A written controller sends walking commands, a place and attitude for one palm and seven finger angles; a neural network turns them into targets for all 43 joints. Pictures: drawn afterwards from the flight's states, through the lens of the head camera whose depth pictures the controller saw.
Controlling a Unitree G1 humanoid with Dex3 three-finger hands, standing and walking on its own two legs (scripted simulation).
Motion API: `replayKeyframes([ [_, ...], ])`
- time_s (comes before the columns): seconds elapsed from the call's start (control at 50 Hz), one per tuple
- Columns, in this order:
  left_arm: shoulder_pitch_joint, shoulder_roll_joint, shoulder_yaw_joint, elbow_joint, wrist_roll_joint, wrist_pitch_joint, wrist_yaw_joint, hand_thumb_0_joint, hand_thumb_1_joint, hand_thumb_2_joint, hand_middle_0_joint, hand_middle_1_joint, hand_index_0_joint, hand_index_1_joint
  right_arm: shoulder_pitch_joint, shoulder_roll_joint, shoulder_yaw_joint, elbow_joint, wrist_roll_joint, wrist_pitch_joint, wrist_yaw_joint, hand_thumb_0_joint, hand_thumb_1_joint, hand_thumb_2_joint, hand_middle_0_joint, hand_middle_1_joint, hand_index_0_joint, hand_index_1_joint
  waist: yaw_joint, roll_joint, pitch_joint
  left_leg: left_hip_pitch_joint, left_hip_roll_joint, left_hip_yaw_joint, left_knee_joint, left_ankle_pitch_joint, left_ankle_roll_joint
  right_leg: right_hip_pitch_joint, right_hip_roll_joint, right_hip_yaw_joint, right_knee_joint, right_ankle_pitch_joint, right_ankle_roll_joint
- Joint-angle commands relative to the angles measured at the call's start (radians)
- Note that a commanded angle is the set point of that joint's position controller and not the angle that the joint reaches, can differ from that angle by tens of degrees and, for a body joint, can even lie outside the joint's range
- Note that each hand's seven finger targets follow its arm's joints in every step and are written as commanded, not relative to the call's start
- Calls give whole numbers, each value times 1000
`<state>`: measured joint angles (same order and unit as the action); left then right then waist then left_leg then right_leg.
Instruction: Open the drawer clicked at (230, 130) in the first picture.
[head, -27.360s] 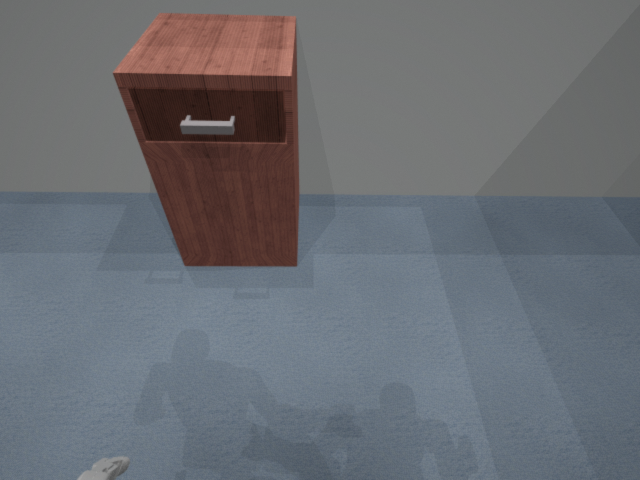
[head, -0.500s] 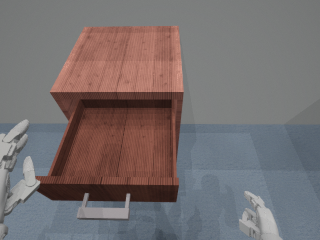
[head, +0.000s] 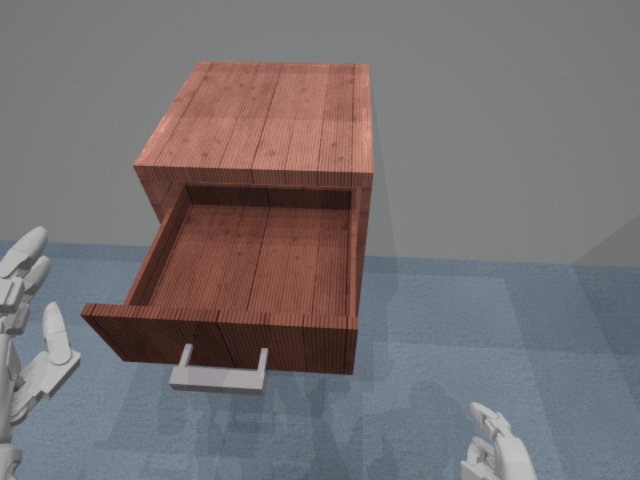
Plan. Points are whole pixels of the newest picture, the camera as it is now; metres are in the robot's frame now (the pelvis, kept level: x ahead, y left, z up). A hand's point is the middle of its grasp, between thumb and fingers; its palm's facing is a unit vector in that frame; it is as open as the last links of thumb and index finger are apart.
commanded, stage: step back with the hand held close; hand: left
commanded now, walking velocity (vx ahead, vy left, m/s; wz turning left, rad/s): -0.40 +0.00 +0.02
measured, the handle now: (222, 366) +0.29 +0.18 -0.09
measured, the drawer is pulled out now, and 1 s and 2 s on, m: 0.30 0.30 0.30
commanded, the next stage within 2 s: stop stepping back and stand still in 0.54 s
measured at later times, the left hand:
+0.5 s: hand out of the picture +0.08 +0.21 +0.17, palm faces +0.32 -0.79 -0.52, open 7.4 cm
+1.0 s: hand out of the picture -0.02 +0.20 +0.17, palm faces +0.37 -0.83 -0.42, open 7.4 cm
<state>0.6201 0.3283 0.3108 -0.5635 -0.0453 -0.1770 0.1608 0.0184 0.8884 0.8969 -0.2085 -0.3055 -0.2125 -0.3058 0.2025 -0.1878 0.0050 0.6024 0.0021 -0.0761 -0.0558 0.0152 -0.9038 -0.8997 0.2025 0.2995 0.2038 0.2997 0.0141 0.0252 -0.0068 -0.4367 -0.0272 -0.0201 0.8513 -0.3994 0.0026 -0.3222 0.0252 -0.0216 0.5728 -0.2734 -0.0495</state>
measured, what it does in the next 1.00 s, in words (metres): walks backwards: left foot, then right foot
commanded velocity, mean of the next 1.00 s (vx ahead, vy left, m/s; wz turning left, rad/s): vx -0.15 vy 0.02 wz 0.01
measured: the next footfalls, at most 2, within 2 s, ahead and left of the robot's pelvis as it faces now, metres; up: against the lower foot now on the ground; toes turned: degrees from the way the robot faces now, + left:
left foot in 0.12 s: +0.01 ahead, +0.15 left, +0.00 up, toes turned +1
right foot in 0.26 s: -0.01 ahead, -0.10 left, +0.00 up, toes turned -2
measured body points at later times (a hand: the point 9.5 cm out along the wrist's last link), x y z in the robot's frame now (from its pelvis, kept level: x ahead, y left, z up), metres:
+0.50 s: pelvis -0.12 -0.02 +0.00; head -0.09 -0.03 +0.45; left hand +0.06 +0.25 +0.20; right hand +0.07 -0.25 -0.09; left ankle -0.13 +0.13 -0.67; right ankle -0.05 -0.10 -0.73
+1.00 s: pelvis -0.22 -0.04 +0.01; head -0.22 -0.04 +0.46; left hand -0.05 +0.24 +0.19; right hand -0.08 -0.27 -0.09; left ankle -0.22 +0.08 -0.69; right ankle -0.24 -0.13 -0.73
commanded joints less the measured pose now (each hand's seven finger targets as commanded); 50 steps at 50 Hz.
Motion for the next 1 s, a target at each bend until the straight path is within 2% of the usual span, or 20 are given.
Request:
replayKeyframes([
  [0.0,-22,218,172,-157,6,-78,19,0,900,900,-200,-300,-200,-300,-135,-87,-23,-178,7,-39,-18,0,-900,-900,200,300,200,300,-25,-175,-20,54,47,-14,-73,-45,2,-15,-277,225,-245,237,-82],
  [0.06,-20,220,171,-183,5,-85,25,0,900,900,-200,-300,-200,-300,-120,-103,-27,-158,3,-29,-29,0,-900,-900,200,300,200,300,-35,-70,-18,133,50,33,-480,153,8,54,-179,135,-153,257,-2],
  [0.08,-28,224,171,-221,4,-95,26,0,900,900,-200,-300,-200,-300,-122,-124,-42,-160,0,-34,-27,0,-900,-900,200,300,200,300,-30,30,-40,130,121,-26,-536,286,32,94,-125,99,-77,268,36],
  [0.12,13,236,193,-247,12,-99,24,0,900,900,-200,-300,-200,-300,-131,-132,-71,-174,2,-48,-11,0,-900,-900,200,300,200,300,-17,172,-132,163,300,-147,-478,601,95,71,-64,36,86,110,73],
  [0.18,67,254,235,-324,-1,-110,14,0,900,900,-200,-300,-200,-300,-137,-119,-70,-186,-5,-81,7,0,-900,-900,200,300,200,300,0,251,-177,41,314,-112,-478,567,100,109,-50,10,181,-82,67],
  [0.3,64,216,213,-286,-15,-119,2,0,900,900,-200,-300,-200,-300,-111,-141,-77,-143,7,-96,12,0,-900,-900,200,300,200,300,-15,82,-165,90,240,-31,-295,584,43,140,-87,33,-49,304,57],
  [0.34,65,232,212,-219,-15,-104,1,0,900,900,-200,-300,-200,-300,-105,-120,-94,-157,23,-80,14,0,-900,-900,200,300,200,300,-30,-216,-194,12,43,66,-58,51,-26,109,-308,322,-199,524,-35],
  [0.36,80,239,224,-175,-17,-98,7,0,900,900,-200,-300,-200,-300,-110,-111,-103,-150,23,-66,16,0,-900,-900,200,300,200,300,-13,-273,-189,-18,-6,9,163,-130,-27,71,-395,397,-285,423,-74],
  [0.42,81,238,233,-130,-3,-84,14,0,900,900,-200,-300,-200,-300,-150,-83,-71,-140,2,-35,7,0,-900,-900,200,300,200,300,-24,-188,-144,-36,29,-46,219,-90,-39,8,-333,300,-288,166,-100],
  [0.54,-10,212,141,-217,6,-85,32,0,900,900,-200,-300,-200,-300,-116,-103,-29,-135,-6,-6,-26,0,-900,-900,200,300,200,300,-34,-160,-70,131,-2,80,-386,-36,3,6,-196,157,-307,-12,-2],
  [0.56,-28,214,126,-259,5,-94,32,0,900,900,-200,-300,-200,-300,-96,-121,-37,-132,-8,-9,-25,0,-900,-900,200,300,200,300,-43,-81,-67,154,28,63,-517,39,16,29,-169,133,-247,-21,26],
  [0.6,-58,219,132,-317,17,-118,42,0,900,900,-200,-300,-200,-300,-106,-160,-57,-153,-10,-35,-18,0,-900,-900,200,300,200,300,-29,217,-56,18,307,-224,-608,164,124,49,-36,36,93,-53,78],
  [0.62,-45,245,162,-315,26,-114,51,0,900,900,-200,-300,-200,-300,-103,-133,-67,-144,-14,-60,-13,0,-900,-900,200,300,200,300,-32,229,-92,48,396,-246,-591,341,159,-30,-7,22,305,-177,79],
  [0.64,-2,231,177,-314,12,-114,48,0,900,900,-200,-300,-200,-300,-75,-114,-68,-147,-12,-85,-5,0,-900,-900,200,300,200,300,-29,220,-149,1,399,-219,-603,229,178,-12,-2,50,510,-221,73],
  [0.72,26,219,191,-404,-5,-90,51,0,900,900,-200,-300,-200,-300,-74,-121,-69,-141,1,-108,9,0,-900,-900,200,300,200,300,-26,180,-90,140,274,-38,-479,286,121,-95,-15,17,382,-188,85],
  [0.78,10,191,170,-291,-5,-80,47,0,900,900,-200,-300,-200,-300,-76,-124,-36,-121,6,-110,12,0,-900,-900,200,300,200,300,-27,183,-24,71,238,-100,-462,54,83,91,-33,-1,-50,-134,73],
  [0.82,-27,189,161,-201,13,-80,34,0,900,900,-200,-300,-200,-300,-67,-122,-37,-105,11,-102,8,0,-900,-900,200,300,200,300,-35,27,4,36,133,-13,-336,-66,44,185,-64,8,-265,20,63],
  [0.88,-49,191,148,-108,-3,-73,18,0,900,900,-200,-300,-200,-300,-60,-135,-68,-109,26,-84,9,0,-900,-900,200,300,200,300,-42,-262,13,-35,11,19,79,5,7,98,-328,383,-391,-3,-70],
  [0.92,4,185,160,-101,-3,-80,3,0,900,900,-200,-300,-200,-300,-92,-144,-68,-120,21,-66,18,0,-900,-900,200,300,200,300,-43,-185,4,-68,27,-17,159,45,1,106,-326,335,-339,125,-99],
  [0.98,42,199,164,-128,9,-104,4,0,900,900,-200,-300,-200,-300,-120,-100,-37,-130,23,-44,13,0,-900,-900,200,300,200,300,-36,-160,8,3,49,18,-105,42,18,105,-278,188,-316,113,-89],
])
